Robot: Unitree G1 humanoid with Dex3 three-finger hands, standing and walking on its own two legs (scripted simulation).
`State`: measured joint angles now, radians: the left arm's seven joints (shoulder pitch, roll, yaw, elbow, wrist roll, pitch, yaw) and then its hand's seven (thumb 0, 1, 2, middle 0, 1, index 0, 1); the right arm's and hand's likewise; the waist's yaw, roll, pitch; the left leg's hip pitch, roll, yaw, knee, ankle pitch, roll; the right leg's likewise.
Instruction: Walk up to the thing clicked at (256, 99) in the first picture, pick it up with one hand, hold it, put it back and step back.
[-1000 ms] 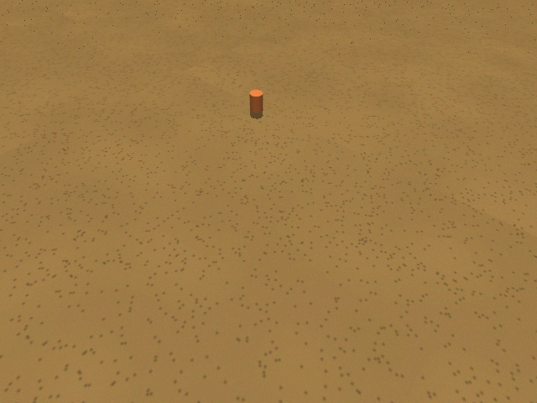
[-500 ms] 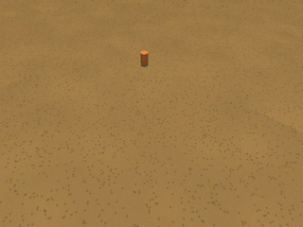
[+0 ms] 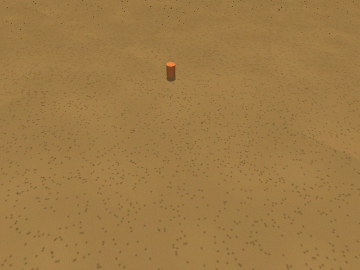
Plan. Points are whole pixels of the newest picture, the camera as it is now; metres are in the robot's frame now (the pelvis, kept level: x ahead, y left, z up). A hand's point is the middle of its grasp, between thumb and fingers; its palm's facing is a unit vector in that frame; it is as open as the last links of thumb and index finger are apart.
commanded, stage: stand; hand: left
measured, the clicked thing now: (170, 69) +2.07 +0.07 -0.72
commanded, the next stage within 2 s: walk up in 0.12 s
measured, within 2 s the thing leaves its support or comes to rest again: neither
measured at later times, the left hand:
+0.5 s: hand (69, 254) +0.20 +0.27 -0.12, palm faces -0.17 -0.79 -0.59, open 7.4 cm
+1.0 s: hand (120, 133) +0.65 +0.24 -0.17, palm faces -0.55 -0.65 -0.53, open 7.4 cm
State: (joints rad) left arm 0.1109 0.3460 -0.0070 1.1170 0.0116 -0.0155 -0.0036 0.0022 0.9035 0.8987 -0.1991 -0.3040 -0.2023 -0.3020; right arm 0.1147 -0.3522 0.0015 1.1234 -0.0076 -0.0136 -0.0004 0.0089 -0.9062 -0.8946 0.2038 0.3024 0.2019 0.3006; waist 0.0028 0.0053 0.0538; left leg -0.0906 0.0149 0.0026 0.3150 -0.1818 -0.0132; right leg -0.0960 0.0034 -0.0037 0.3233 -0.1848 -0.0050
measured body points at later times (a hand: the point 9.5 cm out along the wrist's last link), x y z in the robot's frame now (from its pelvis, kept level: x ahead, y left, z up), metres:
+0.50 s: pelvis +0.08 -0.04 -0.04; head +0.05 -0.10 +0.40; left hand +0.21 +0.31 -0.09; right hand +0.12 -0.41 -0.17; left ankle +0.05 +0.10 -0.71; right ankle +0.07 -0.18 -0.75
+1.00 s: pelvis +0.40 +0.02 -0.03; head +0.45 +0.00 +0.41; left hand +0.68 +0.27 -0.13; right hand +0.30 -0.33 -0.12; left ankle +0.51 +0.06 -0.75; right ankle +0.21 -0.11 -0.64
